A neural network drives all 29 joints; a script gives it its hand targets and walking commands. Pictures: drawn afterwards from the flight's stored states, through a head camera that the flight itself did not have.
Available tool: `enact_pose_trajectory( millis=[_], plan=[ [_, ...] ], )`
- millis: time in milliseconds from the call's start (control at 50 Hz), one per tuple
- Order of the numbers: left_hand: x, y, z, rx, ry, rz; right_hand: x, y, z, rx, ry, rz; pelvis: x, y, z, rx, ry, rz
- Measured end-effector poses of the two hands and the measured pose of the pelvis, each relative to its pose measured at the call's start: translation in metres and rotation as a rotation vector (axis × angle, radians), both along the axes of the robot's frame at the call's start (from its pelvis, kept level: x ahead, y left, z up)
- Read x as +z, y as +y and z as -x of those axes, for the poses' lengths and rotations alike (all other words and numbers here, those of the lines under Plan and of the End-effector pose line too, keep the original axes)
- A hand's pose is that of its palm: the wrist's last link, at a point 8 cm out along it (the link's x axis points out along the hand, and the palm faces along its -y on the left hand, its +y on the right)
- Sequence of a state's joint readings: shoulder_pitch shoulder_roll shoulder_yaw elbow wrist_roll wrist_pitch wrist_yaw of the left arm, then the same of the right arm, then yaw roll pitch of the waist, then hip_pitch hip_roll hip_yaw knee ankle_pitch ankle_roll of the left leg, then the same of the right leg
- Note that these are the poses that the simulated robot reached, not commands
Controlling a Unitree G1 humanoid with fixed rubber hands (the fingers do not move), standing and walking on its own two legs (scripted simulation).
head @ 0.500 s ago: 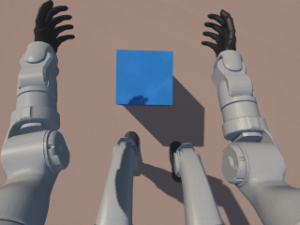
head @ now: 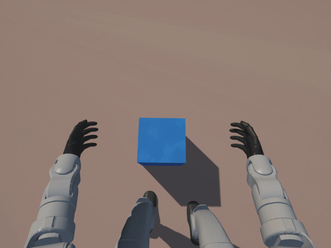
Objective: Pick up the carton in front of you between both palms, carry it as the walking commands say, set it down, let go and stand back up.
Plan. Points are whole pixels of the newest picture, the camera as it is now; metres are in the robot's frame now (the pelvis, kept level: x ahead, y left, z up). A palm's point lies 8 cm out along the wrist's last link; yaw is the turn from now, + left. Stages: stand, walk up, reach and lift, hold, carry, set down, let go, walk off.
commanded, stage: let go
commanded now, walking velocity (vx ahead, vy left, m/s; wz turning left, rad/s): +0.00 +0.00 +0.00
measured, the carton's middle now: (161, 144) +0.41 +0.04 -0.60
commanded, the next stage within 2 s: stand in 0.80 s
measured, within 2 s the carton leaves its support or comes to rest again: neither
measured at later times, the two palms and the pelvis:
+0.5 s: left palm (75, 208) +0.19 +0.20 -0.02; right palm (316, 210) +0.20 -0.27 -0.02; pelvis +0.04 -0.03 +0.05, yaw +1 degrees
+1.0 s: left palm (48, 211) +0.18 +0.26 -0.03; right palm (327, 219) +0.18 -0.30 -0.03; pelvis +0.04 -0.02 +0.05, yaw +0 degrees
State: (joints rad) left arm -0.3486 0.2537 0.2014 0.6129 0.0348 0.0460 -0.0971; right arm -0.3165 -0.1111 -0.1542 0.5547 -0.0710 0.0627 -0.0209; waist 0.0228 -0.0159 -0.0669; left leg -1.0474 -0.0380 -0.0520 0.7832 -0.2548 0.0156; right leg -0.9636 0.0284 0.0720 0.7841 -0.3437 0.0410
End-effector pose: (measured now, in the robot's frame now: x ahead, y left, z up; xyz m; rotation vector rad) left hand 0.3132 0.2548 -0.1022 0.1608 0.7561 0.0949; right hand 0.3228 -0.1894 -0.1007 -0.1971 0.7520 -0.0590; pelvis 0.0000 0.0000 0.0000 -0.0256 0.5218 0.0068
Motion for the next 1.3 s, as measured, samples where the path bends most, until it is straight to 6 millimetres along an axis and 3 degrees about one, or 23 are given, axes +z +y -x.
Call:
enact_pose_trajectory(
  millis=[260, 400, 540, 780, 840, 1020, 1300],
  plan=[
    [0.061, -0.034, 0.083, -0.009, 0.023, -0.001, 0.059, -0.049, 0.086, -0.016, 0.021, -0.009, 0.041, -0.017, -0.028, -0.005, -0.287, -0.029],
    [0.081, -0.048, 0.113, -0.014, 0.027, 0.000, 0.080, -0.069, 0.116, -0.021, 0.019, -0.010, 0.051, -0.028, -0.038, -0.004, -0.442, -0.037],
    [0.085, -0.055, 0.118, -0.023, 0.035, 0.005, 0.086, -0.077, 0.122, -0.012, 0.028, -0.011, 0.051, -0.034, -0.039, 0.000, -0.546, -0.044],
    [0.086, -0.051, 0.115, -0.022, 0.045, 0.001, 0.087, -0.068, 0.118, -0.010, 0.040, -0.013, 0.051, -0.029, -0.040, -0.002, -0.601, -0.041],
    [0.084, -0.040, 0.115, -0.007, 0.050, -0.047, 0.080, -0.071, 0.122, -0.015, 0.056, 0.029, 0.049, -0.026, -0.040, -0.001, -0.577, -0.035],
    [0.067, 0.008, 0.130, 0.029, 0.117, -0.163, 0.070, -0.110, 0.141, -0.077, 0.153, 0.181, 0.045, -0.019, -0.045, -0.009, -0.528, -0.023],
    [0.055, 0.020, 0.138, 0.015, 0.187, -0.176, 0.066, -0.110, 0.146, -0.097, 0.192, 0.201, 0.047, -0.010, -0.050, -0.016, -0.529, -0.021]
  ],
)
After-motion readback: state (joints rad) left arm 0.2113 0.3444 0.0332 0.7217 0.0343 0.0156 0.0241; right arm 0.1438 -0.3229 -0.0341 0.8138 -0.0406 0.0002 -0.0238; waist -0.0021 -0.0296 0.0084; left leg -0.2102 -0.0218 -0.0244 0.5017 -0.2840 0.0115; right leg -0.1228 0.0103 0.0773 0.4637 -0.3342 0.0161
